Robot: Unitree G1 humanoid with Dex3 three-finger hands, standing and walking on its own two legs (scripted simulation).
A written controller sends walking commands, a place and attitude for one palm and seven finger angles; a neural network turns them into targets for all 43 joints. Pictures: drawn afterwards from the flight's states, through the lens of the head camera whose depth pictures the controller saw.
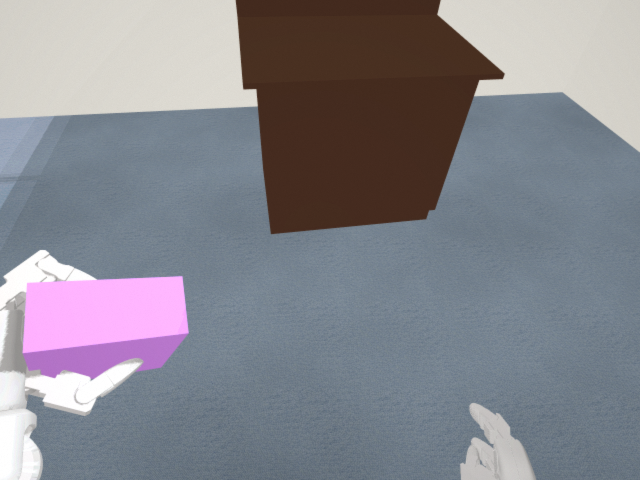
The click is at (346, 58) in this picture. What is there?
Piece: table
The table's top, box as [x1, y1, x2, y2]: [237, 15, 504, 89]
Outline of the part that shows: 504,73 437,15 237,17 243,89 502,78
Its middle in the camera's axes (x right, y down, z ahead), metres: +0.13 -0.69 +1.39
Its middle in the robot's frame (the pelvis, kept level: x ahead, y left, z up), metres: +1.51 -0.05 -0.04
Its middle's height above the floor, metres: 0.73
